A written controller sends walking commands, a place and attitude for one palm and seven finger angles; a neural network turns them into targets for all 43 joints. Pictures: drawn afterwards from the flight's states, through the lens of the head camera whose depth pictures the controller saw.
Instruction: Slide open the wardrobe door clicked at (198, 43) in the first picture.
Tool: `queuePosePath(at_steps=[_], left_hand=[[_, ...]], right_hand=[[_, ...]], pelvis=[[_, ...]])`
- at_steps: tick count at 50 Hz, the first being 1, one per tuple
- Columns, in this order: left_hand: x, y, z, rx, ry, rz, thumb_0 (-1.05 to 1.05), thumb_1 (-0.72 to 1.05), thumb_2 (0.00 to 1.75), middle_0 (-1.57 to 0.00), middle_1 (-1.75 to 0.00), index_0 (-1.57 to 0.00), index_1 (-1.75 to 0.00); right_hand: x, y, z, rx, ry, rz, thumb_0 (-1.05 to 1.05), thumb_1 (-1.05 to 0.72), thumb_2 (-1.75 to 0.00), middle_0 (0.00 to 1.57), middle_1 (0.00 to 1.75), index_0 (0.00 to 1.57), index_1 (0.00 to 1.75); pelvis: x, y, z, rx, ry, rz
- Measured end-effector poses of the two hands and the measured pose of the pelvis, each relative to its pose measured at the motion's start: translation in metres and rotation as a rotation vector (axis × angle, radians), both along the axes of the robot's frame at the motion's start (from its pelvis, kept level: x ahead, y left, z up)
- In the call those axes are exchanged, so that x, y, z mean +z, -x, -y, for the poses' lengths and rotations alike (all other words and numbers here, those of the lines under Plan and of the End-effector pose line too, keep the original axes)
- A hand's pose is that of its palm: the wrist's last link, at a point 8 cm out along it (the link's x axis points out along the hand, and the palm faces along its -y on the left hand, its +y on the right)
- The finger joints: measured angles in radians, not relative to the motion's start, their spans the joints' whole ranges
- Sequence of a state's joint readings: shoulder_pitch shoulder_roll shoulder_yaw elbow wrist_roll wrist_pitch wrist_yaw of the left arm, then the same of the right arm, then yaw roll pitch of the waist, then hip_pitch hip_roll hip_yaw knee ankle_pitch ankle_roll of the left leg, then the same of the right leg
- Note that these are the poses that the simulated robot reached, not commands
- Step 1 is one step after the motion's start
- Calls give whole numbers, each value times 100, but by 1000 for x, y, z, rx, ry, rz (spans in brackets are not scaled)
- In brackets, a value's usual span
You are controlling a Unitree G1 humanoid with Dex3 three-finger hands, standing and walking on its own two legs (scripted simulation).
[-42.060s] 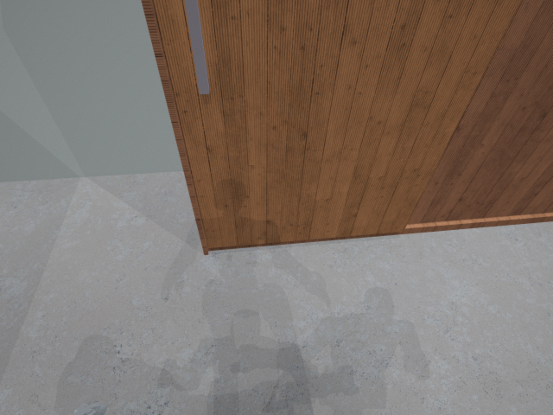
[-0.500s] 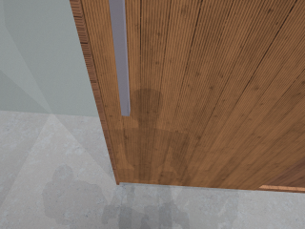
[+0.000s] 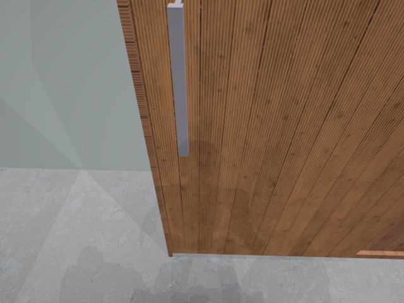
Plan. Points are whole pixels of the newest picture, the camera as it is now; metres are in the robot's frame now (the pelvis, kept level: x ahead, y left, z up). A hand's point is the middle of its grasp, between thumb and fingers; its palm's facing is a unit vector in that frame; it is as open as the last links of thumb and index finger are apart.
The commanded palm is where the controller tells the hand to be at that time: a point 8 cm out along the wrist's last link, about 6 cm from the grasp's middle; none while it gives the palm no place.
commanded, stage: come to a stop and stand still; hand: left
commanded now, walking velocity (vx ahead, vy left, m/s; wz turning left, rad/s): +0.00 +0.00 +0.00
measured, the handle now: (181, 90) +0.48 +0.08 +0.20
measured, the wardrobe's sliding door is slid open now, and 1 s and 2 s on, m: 0.00 0.00 0.00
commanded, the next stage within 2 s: look again from close up in 0.42 s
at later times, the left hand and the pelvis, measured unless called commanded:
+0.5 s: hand out of the picture +0.01 +0.20 -0.17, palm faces -0.02 -0.96 -0.28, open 7.4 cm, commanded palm none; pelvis -0.01 -0.02 +0.00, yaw +0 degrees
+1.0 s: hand out of the picture +0.07 +0.21 -0.16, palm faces -0.03 -0.95 -0.31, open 7.4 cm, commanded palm none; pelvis +0.01 -0.02 +0.01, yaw +0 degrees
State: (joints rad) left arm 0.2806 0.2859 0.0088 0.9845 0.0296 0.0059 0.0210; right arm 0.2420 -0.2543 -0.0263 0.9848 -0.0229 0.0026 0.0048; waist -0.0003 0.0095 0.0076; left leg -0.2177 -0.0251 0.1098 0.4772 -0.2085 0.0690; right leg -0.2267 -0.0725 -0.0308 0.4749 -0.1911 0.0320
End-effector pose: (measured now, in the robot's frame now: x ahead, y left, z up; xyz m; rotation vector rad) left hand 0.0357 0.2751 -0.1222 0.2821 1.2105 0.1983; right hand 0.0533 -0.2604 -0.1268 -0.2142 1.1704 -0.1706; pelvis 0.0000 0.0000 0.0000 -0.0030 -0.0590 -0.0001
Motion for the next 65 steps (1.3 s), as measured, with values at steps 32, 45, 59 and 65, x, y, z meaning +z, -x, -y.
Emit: queuePosePath(at_steps=[32, 45, 59, 65], left_hand=[[-6, 12, 28, -3, 33, -78, 1, 91, 90, -21, -30, -20, -30], [0, -22, 24, -22, 15, -31, 1, 91, 90, -21, -30, -20, -30], [3, -32, 22, -16, 9, -40, 1, 91, 90, -21, -30, -20, -30], [4, -33, 23, -10, 7, -53, 1, 91, 90, -21, -30, -20, -30]], right_hand=[[-3, 37, 23, -31, 3, -153, 1, -91, -90, 20, 30, 20, 29], [1, 9, 27, -12, 6, -123, 1, -90, -90, 20, 30, 20, 29], [6, -22, 35, 20, 25, -95, 1, -90, -90, 20, 30, 20, 29], [7, -30, 37, 28, 29, -96, 1, -90, -90, 20, 30, 20, 29]], pelvis=[[4, 3, 18, 6, -3, -19], [7, -7, 20, 7, -3, -19], [9, -18, 22, 12, -5, -24], [10, -23, 24, 14, -5, -25]])
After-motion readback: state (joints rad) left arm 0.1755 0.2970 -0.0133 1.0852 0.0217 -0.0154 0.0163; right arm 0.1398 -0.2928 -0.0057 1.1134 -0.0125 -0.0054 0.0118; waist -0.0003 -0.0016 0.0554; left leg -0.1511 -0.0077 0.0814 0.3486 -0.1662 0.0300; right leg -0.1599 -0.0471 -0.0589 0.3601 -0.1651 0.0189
